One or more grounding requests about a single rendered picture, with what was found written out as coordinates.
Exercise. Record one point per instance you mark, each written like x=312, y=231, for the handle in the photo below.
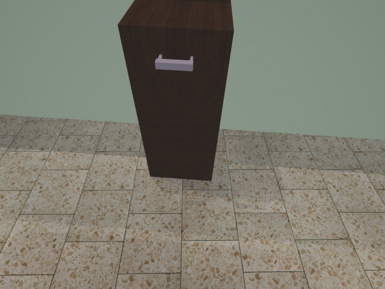
x=169, y=64

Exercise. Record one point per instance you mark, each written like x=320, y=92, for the cabinet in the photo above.
x=179, y=114

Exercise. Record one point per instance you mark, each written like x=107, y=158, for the drawer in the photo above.
x=207, y=52

